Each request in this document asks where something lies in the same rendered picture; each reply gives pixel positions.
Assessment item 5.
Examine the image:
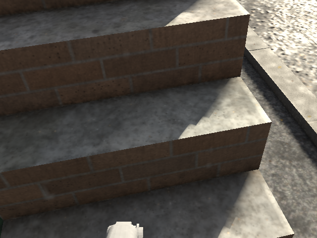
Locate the left robot thigh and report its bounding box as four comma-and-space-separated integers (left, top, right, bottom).
106, 221, 144, 238

